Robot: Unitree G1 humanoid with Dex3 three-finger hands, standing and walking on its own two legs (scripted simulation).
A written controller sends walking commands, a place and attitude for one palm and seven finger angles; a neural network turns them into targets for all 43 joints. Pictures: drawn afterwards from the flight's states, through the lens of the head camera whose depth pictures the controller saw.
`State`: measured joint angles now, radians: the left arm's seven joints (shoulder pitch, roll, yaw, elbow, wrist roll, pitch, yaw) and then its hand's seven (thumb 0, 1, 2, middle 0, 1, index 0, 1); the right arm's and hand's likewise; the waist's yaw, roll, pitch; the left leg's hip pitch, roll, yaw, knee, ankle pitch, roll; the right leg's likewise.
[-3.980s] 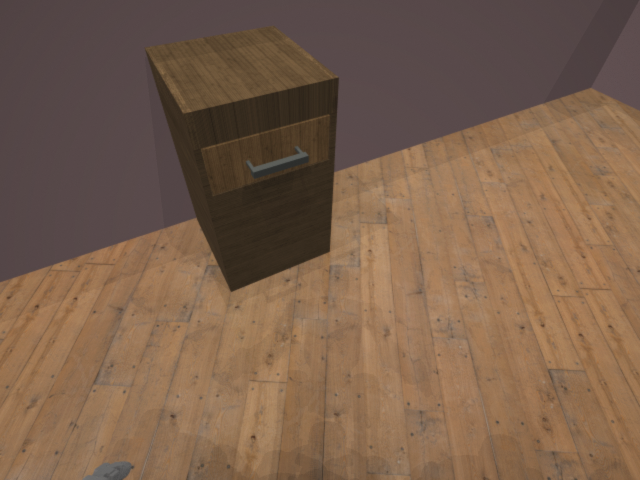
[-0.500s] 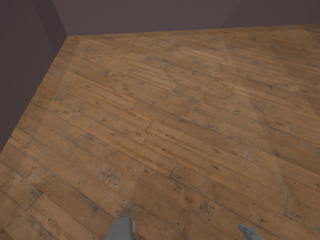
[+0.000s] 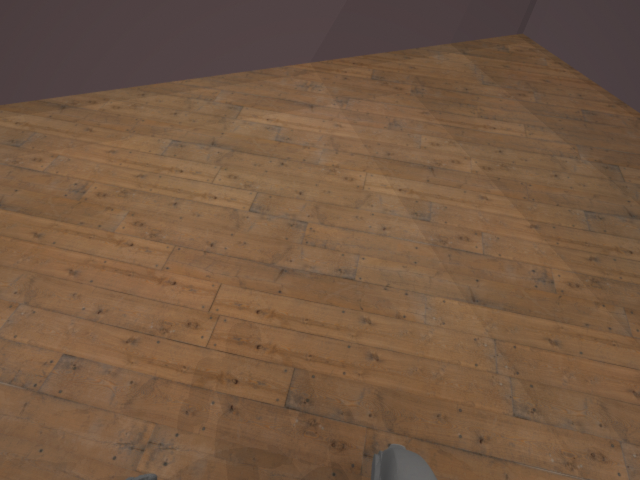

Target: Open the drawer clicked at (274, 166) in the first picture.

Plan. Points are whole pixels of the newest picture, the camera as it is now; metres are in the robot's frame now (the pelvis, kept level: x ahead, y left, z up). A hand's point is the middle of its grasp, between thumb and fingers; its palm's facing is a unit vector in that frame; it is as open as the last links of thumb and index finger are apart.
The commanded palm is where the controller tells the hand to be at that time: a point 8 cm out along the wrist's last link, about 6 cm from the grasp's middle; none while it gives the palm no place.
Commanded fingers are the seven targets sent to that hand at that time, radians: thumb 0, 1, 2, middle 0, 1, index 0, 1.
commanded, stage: walk to a spot facing it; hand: left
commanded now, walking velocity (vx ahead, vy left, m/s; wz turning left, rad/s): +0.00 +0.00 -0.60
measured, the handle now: out of the picture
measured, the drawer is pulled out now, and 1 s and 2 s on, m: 0.00 0.00 0.00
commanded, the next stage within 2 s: turn to face it in 0.10 s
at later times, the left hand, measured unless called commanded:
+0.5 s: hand (253, 439) +0.20 +0.11 -0.16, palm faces -0.09 -0.98 -0.16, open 7.4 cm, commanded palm none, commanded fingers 0.00 0.90 0.90 -0.20 -0.30 -0.20 -0.30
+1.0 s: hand out of the picture +0.12 +0.19 -0.16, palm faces +0.19 -0.94 -0.28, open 7.4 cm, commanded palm none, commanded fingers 0.00 0.90 0.90 -0.20 -0.30 -0.20 -0.30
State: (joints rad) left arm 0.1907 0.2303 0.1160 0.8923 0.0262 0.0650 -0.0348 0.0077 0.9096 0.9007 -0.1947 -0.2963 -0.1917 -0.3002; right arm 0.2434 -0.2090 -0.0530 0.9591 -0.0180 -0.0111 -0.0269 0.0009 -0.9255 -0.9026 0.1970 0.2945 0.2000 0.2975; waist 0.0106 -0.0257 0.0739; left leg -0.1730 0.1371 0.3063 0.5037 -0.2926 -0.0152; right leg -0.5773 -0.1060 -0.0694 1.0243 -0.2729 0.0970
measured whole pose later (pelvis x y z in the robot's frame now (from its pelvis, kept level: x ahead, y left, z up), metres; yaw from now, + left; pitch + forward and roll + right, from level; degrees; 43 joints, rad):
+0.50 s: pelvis +0.07 -0.04 +0.00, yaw -5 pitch -1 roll -1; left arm 0.14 0.13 0.02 0.95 0.03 0.01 0.01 0.01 0.90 0.90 -0.20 -0.30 -0.20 -0.30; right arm 0.28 -0.16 -0.03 1.00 -0.01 0.05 -0.01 0.01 -0.91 -0.90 0.19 0.29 0.20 0.30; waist -0.04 0.02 0.01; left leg -0.36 0.08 0.07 0.79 -0.39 -0.06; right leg -0.25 0.00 -0.15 0.51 -0.26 -0.05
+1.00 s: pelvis +0.05 -0.04 +0.00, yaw +10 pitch +2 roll -1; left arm 0.13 0.24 0.09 0.94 0.01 0.06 0.02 0.01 0.91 0.90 -0.20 -0.30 -0.19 -0.30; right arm 0.24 -0.21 -0.07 0.96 -0.02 0.03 -0.01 0.01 -0.90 -0.90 0.20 0.29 0.20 0.30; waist -0.05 0.02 0.06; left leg -0.32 -0.03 -0.07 0.47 -0.17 0.02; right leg -0.38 -0.04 0.01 0.82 -0.44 0.12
